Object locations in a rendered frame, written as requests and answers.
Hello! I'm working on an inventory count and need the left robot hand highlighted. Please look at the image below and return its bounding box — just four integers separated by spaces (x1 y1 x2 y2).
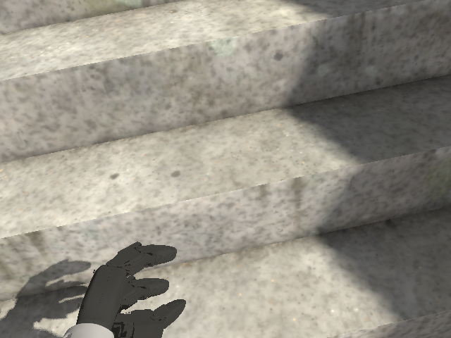
76 242 186 338

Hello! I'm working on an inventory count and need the left robot forearm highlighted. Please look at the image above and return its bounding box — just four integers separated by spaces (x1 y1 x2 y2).
63 323 114 338

